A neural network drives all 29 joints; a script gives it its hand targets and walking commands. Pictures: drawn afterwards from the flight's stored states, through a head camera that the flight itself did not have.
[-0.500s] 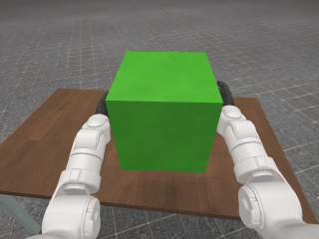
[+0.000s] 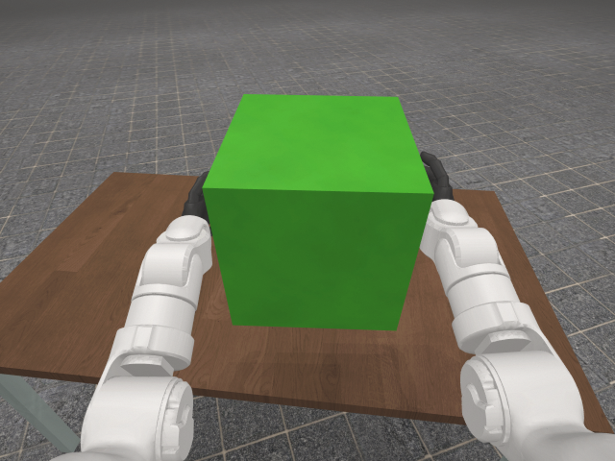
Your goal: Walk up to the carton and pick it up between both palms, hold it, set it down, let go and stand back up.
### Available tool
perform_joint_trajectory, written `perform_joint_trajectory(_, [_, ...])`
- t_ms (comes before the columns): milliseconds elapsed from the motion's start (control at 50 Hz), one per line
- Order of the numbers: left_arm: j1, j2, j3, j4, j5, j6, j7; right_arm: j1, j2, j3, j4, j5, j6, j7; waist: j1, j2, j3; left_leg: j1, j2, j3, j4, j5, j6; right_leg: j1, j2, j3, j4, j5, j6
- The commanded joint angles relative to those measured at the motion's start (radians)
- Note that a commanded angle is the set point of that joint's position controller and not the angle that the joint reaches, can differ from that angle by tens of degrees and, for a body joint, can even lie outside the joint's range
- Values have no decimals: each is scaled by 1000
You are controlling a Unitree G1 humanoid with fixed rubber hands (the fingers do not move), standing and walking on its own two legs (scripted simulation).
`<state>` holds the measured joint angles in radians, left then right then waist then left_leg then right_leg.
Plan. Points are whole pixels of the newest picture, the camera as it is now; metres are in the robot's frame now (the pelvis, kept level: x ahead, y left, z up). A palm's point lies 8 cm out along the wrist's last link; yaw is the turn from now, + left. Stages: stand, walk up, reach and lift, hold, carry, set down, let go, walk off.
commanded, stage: hold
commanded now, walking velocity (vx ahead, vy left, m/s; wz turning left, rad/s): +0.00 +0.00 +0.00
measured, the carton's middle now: (317, 208) +0.42 +0.01 +0.16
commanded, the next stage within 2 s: none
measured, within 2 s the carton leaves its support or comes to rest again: neither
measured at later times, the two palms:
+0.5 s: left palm (199, 223) +0.37 +0.17 +0.18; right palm (440, 208) +0.38 -0.15 +0.19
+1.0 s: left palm (199, 223) +0.37 +0.17 +0.18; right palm (441, 208) +0.38 -0.15 +0.19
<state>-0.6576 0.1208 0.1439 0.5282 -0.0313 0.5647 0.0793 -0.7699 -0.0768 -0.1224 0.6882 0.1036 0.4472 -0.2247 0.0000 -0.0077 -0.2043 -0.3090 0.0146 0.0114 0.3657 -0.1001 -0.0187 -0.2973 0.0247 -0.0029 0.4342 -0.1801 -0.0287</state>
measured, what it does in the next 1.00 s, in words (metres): stands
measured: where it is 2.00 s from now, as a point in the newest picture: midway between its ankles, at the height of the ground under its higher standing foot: outside the picture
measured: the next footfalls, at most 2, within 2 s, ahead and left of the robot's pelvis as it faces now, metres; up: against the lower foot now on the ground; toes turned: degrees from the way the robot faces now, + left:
none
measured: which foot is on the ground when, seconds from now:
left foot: down 0.00-1.00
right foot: down 0.00-1.00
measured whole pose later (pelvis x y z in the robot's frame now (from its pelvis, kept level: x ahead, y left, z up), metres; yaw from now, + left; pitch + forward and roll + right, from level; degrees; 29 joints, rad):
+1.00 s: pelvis +0.00 +0.00 +0.00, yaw +0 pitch +2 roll +1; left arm -0.65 0.11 0.14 0.47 -0.01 0.63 0.08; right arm -0.75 -0.09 -0.12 0.62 0.11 0.50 -0.22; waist 0.00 -0.01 -0.20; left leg -0.31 0.01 0.01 0.37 -0.10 -0.02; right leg -0.30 0.02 0.00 0.43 -0.18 -0.03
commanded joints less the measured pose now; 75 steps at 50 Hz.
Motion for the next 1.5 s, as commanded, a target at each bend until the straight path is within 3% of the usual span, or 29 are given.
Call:
perform_joint_trajectory(0, [-870,-767,-369,-458,-51,-70,-126,-845,769,531,-458,277,-69,147,-20,10,-439,292,-65,-59,-19,132,16,237,11,30,-149,230,93])
perform_joint_trajectory(200, [-853,-773,-387,-515,-58,-51,-127,-833,762,554,-522,299,-51,146,-19,14,-478,307,-67,-62,-10,168,12,264,16,32,-137,289,90])
perform_joint_trajectory(400, [-870,-771,-387,-511,-54,-39,-129,-823,741,532,-490,291,-37,153,-21,29,-445,306,-63,-62,-18,136,10,229,18,29,-141,243,84])
perform_joint_trajectory(480, [-837,-768,-379,-526,-57,-38,-131,-829,755,560,-544,304,-36,149,-11,6,-483,292,-67,-62,-10,175,13,285,13,39,-129,328,91])
perform_joint_trajectory(660, [-866,-745,-351,-489,-41,-31,-137,-832,743,529,-486,282,-24,154,-8,5,-429,268,-68,-54,-26,98,22,249,10,36,-141,228,89])
perform_joint_trajectory(860, [-866,-763,-376,-526,-55,-33,-134,-845,746,546,-529,296,-31,156,-3,20,-479,284,-66,-59,-17,142,16,268,12,36,-130,272,89])
perform_joint_trajectory(1020, [-853,-754,-361,-486,-50,-29,-138,-854,747,536,-525,284,-26,154,0,-8,-445,267,-68,-55,-21,112,23,258,14,37,-137,253,89])
perform_joint_trajectory(1120, [-862,-759,-380,-528,-55,-30,-138,-831,747,546,-532,298,-24,151,-9,19,-476,283,-68,-59,-16,145,13,279,12,39,-126,303,89])
perform_joint_trajectory(1140, [-854,-756,-371,-522,-55,-30,-137,-839,756,554,-544,298,-25,152,1,0,-483,280,-69,-57,-14,151,18,287,14,42,-127,309,90])
perform_joint_trajectory(1160, [-866,-759,-376,-514,-56,-28,-136,-836,743,541,-535,293,-22,152,-10,7,-462,275,-70,-58,-18,123,15,268,17,36,-131,277,86])
perform_joint_trajectory(1200, [-864,-752,-361,-508,-52,-30,-136,-841,748,547,-526,295,-22,156,3,0,-454,269,-70,-57,-20,123,21,266,14,39,-130,277,89])
perform_joint_trajectory(1480, [-874,-750,-365,-522,-54,-27,-137,-838,752,545,-528,294,-20,155,3,4,-472,275,-68,-57,-16,130,21,272,13,39,-129,274,88])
